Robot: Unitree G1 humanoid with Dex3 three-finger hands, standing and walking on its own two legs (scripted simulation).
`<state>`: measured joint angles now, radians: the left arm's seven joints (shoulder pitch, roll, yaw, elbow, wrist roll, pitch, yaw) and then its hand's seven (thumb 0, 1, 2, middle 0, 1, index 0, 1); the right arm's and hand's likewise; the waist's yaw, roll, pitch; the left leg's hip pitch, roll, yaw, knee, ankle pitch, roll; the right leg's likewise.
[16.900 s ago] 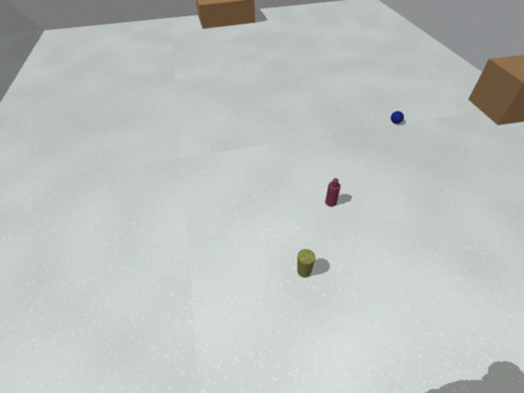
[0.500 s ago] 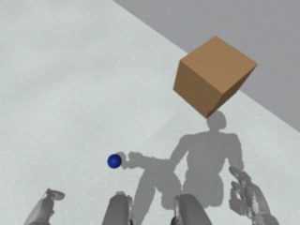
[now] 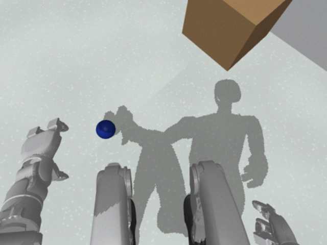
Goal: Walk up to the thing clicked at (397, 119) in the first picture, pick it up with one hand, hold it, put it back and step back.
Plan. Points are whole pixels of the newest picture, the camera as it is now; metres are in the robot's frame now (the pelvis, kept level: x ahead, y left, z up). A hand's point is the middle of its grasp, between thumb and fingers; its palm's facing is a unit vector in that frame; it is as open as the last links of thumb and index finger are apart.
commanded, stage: rise first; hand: left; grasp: from above
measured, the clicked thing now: (105, 129) +0.50 +0.22 -0.40
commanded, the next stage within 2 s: none
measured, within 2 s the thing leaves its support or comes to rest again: neither
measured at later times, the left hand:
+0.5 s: hand (71, 140) +0.41 +0.29 -0.23, palm faces -0.46 -0.06 -0.88, open 14.2 cm
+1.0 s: hand (79, 134) +0.44 +0.28 -0.26, palm faces -0.46 -0.05 -0.89, open 14.1 cm
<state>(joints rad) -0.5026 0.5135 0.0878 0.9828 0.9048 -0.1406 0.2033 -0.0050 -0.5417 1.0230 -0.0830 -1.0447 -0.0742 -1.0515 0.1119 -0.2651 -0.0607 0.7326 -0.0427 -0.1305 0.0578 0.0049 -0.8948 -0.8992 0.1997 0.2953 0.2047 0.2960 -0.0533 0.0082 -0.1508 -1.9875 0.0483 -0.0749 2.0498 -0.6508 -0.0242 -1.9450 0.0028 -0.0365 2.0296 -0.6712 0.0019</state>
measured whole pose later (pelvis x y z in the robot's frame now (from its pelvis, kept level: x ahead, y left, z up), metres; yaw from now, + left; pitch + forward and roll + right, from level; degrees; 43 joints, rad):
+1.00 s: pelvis +0.00 +0.01 -0.10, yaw -3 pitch +33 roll -6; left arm -0.86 0.67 0.10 1.39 1.25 -0.21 0.41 0.00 -0.53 1.00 -0.08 -1.03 -0.09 -1.02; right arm 0.13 -0.26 0.01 0.79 -0.14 -0.06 0.12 0.00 -0.91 -0.90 0.20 0.30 0.20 0.30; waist -0.19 -0.02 -0.07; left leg -2.28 0.04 -0.12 2.36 -0.67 -0.01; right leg -2.21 0.02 -0.06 2.31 -0.68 0.02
